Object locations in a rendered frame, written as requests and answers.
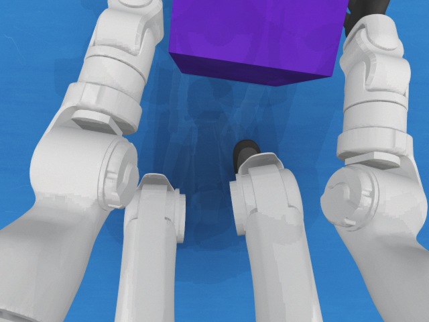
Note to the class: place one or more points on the robot left upper arm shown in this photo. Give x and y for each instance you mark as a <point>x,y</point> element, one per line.
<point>78,176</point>

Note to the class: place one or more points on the left robot forearm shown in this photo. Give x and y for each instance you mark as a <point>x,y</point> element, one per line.
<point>116,67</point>

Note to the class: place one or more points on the right robot forearm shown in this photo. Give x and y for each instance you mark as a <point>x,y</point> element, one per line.
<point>376,99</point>

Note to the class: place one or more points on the robot left shin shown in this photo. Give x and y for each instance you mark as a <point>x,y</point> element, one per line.
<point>132,210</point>

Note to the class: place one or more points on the robot right upper arm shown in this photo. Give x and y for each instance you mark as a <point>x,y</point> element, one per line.
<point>378,215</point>

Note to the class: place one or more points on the left robot thigh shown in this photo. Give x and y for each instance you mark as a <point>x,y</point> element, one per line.
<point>146,285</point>

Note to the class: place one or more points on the right robot hand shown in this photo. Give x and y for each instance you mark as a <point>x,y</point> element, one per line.
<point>361,8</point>

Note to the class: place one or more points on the carton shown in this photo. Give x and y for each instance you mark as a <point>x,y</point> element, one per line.
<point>265,42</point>

